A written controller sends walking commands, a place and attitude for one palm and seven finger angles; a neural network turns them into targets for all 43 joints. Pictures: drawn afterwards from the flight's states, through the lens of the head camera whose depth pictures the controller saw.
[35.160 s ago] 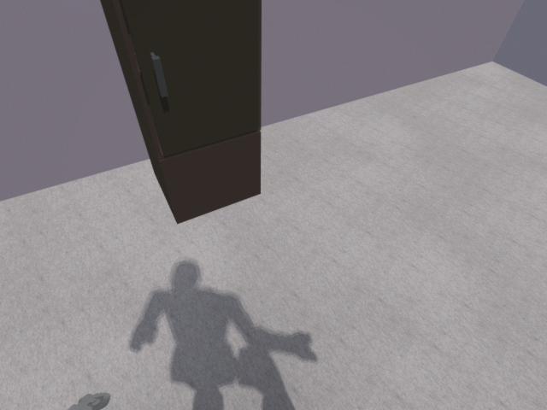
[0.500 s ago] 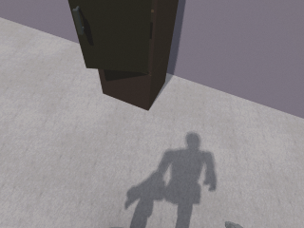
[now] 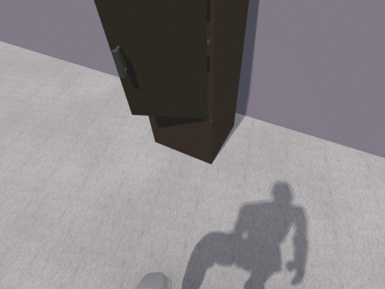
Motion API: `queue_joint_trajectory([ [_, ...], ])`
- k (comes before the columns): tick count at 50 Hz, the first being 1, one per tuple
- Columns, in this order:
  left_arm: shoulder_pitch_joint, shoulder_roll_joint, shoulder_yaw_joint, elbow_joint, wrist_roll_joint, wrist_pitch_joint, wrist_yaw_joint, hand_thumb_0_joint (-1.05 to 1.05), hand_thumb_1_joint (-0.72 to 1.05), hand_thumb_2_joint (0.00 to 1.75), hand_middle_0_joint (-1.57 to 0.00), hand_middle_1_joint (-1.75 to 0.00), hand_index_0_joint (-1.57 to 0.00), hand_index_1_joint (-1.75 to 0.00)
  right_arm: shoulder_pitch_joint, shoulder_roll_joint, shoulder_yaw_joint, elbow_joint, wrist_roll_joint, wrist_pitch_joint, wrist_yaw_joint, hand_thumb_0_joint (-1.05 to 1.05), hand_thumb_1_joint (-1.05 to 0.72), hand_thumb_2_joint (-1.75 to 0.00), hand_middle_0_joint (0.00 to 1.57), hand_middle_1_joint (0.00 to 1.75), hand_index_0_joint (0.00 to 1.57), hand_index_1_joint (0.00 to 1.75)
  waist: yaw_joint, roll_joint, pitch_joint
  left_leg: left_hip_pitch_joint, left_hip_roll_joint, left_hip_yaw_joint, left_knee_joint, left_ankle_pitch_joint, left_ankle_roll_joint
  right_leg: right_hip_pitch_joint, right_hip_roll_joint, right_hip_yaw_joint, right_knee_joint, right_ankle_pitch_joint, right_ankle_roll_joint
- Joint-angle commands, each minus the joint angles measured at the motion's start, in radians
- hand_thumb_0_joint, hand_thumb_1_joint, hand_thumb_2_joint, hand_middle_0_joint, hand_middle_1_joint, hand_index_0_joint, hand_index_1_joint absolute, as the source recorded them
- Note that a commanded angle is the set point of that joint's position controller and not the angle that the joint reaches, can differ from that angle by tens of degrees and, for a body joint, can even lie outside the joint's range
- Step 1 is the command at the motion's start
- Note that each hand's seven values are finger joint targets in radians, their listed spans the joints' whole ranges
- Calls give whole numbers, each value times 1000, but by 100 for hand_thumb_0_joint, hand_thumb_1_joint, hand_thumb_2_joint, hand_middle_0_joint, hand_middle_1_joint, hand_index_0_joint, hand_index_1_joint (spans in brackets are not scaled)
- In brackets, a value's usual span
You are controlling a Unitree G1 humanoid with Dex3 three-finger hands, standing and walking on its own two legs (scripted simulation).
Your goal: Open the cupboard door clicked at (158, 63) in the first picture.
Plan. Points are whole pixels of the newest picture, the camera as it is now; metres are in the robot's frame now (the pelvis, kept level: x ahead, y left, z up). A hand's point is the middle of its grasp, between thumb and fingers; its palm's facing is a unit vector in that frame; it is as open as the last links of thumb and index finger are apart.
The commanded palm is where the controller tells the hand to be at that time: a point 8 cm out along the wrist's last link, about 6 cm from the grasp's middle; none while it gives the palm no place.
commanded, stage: take the last steps up to it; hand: left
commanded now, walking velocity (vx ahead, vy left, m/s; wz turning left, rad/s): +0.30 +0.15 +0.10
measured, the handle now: (120, 61) +0.95 +0.36 -0.03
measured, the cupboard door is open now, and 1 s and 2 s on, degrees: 21 21 21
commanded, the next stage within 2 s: come to a stop and stand still in 0.82 s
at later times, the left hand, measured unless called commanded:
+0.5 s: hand (90, 265) +0.21 +0.30 -0.18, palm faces +0.09 -0.97 -0.21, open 7.4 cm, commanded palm none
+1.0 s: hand (110, 206) +0.36 +0.28 -0.17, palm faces +0.04 -0.97 -0.23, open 7.2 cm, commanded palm none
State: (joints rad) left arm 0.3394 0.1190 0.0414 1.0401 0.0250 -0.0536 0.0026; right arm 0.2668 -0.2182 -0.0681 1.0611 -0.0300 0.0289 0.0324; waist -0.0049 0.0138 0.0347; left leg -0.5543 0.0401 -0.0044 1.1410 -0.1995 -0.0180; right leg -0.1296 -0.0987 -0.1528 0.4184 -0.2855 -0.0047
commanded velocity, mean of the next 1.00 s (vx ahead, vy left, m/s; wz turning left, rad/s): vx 0.20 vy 0.09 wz -0.04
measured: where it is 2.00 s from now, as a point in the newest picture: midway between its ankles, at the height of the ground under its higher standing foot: (185, 273)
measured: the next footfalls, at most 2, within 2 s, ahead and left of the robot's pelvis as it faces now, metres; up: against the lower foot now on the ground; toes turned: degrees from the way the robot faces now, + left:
left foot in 0.28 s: +0.23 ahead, +0.20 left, +0.00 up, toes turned +10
right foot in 0.72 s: +0.35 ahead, +0.00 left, +0.00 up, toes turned -9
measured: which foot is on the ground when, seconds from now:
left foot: up 0.00-0.26, down 0.28-0.74, up 0.76-1.00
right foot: down 0.00-0.28, up 0.30-0.70, down 0.72-1.00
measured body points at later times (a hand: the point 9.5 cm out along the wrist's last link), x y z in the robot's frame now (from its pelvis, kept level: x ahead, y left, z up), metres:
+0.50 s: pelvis +0.18 +0.11 -0.01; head +0.20 +0.11 +0.44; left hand +0.20 +0.35 -0.16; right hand +0.25 -0.13 -0.16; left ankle +0.19 +0.19 -0.75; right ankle +0.18 -0.01 -0.67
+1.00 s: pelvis +0.34 +0.10 +0.00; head +0.38 +0.08 +0.45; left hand +0.36 +0.33 -0.15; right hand +0.36 -0.13 -0.16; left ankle +0.38 +0.25 -0.70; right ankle +0.31 +0.00 -0.75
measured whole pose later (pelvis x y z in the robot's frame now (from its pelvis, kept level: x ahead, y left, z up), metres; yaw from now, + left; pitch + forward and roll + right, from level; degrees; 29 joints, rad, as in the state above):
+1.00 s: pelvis +0.34 +0.10 +0.00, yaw +0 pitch +0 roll +1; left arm 0.27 0.16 0.05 1.06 0.02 -0.06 0.02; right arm 0.23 -0.17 -0.04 1.08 -0.02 -0.01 0.00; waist 0.00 0.01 0.07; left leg -0.48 0.07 0.04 0.85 -0.29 -0.04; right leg -0.13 -0.04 -0.14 0.38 -0.25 -0.03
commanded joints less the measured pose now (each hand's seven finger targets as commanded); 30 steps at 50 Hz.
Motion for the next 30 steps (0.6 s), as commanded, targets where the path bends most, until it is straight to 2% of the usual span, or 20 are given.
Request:
queue_joint_trajectory([
  [1,113,151,33,3,-2,-39,14,0,90,90,-20,-30,-20,-30,-58,4,2,-63,7,-22,4,0,-90,-90,20,30,20,30,37,-138,37,-141,34,29,-91,48,-29,110,-219,88,-219,335,-55],
  [3,151,153,31,29,1,-41,15,0,90,90,-20,-30,-20,-30,-107,13,7,-79,10,-25,7,0,-90,-90,20,30,20,30,50,-148,50,-151,37,55,-174,42,-29,149,-223,55,-199,442,-63],
  [5,163,153,31,44,5,-38,16,0,90,90,-20,-30,-20,-30,-167,18,16,-100,11,-34,11,0,-90,-90,20,30,20,30,66,-173,66,-129,35,87,-304,35,-23,162,-229,39,-180,474,-72],
  [7,155,161,32,54,10,-32,18,0,90,90,-20,-30,-20,-30,-205,22,21,-113,13,-43,16,0,-90,-90,20,30,20,30,70,-221,79,-60,23,110,-427,11,-6,150,-238,32,-159,480,-72],
  [9,126,181,38,53,11,-24,21,0,90,90,-20,-30,-20,-30,-179,15,22,-109,14,-53,14,0,-90,-90,20,30,20,30,52,-236,70,52,2,119,-510,-30,20,119,-260,27,-116,512,-70],
  [10,105,191,41,52,9,-23,21,0,90,90,-20,-30,-20,-30,-129,3,17,-96,14,-59,9,0,-90,-90,20,30,20,30,24,-229,52,147,-23,141,-545,-29,32,87,-257,9,-66,559,-66],
  [11,85,191,43,50,6,-20,22,0,90,90,-20,-30,-20,-30,-22,-19,11,-62,9,-66,0,0,-90,-90,20,30,20,30,-33,-192,11,318,-49,156,-620,9,44,22,-231,-19,49,587,-48],
  [12,81,179,39,45,5,-15,17,0,90,90,-20,-30,-20,-30,121,-77,-3,-19,5,-71,-7,0,-90,-90,20,30,20,30,-88,-100,-76,501,-34,139,-654,20,47,-37,-187,-44,239,478,-30],
  [13,135,122,35,34,-9,-7,11,0,90,90,-20,-30,-20,-30,237,-194,-32,1,-9,-79,-24,0,-90,-90,20,30,20,30,-117,156,-214,721,175,-123,-669,93,114,-232,-56,-84,498,69,4],
  [14,109,86,23,5,-13,-3,10,0,90,90,-20,-30,-20,-30,302,-252,-48,12,-4,-70,-43,0,-90,-90,20,30,20,30,-132,311,-273,799,321,-372,-787,152,192,-405,47,-6,758,-338,6],
  [15,33,85,22,-24,-13,-4,16,0,90,90,-20,-30,-20,-30,267,-241,-42,7,1,-63,-52,0,-90,-90,20,30,20,30,-119,215,-222,756,356,-354,-817,180,224,-480,13,97,889,-311,-29],
  [16,-12,79,22,-34,-9,-5,17,0,90,90,-20,-30,-20,-30,188,-197,-30,-16,1,-71,-53,0,-90,-90,20,30,20,30,-88,156,-167,632,336,-288,-840,86,218,-500,-17,112,931,-246,-37],
  [17,-26,80,23,-25,-7,0,10,0,90,90,-20,-30,-20,-30,104,-153,-16,-46,2,-78,-56,0,-90,-90,20,30,20,30,-57,154,-113,537,326,-257,-858,18,208,-514,-46,129,946,-167,-29],
  [19,-12,75,29,-6,5,16,0,0,90,90,-20,-30,-20,-30,48,-70,6,-60,-1,-88,-59,0,-90,-90,20,30,20,30,-17,126,-8,391,275,-140,-903,55,186,-465,-66,140,875,-86,-18],
  [20,1,63,28,-1,6,23,-2,0,90,90,-20,-30,-20,-30,49,-55,11,-60,0,-95,-60,0,-90,-90,20,30,20,30,0,91,15,351,264,-108,-926,80,190,-448,-62,132,839,-75,-12],
  [21,9,53,25,-4,6,30,-4,0,90,90,-20,-30,-20,-30,47,-53,14,-57,1,-98,-60,0,-90,-90,20,30,20,30,13,94,17,338,255,-78,-941,93,195,-437,-58,125,798,-63,-8],
  [23,-3,51,29,-19,6,39,-8,0,90,90,-20,-30,-20,-30,49,-49,6,-63,0,-102,-58,0,-90,-90,20,30,20,30,29,74,25,325,242,-38,-974,100,208,-428,-57,117,714,-12,0],
  [25,-44,60,28,-44,5,46,-13,0,90,90,-20,-30,-20,-30,36,-61,7,-67,-1,-99,-52,0,-90,-90,20,30,20,30,35,81,46,299,237,-12,-1004,19,213,-404,-59,112,600,20,3],
  [27,-94,72,30,-73,4,45,-17,0,90,90,-20,-30,-20,-30,43,-72,4,-66,-3,-96,-48,0,-90,-90,20,30,20,30,31,63,66,304,234,-11,-1020,-12,215,-386,-48,100,494,42,2],
  [30,-151,81,29,-107,3,43,-20,0,90,90,-20,-30,-20,-30,58,-87,2,-56,-5,-92,-43,0,-90,-90,20,30,20,30,25,29,59,344,237,9,-997,-6,217,-339,-27,83,360,52,1],
])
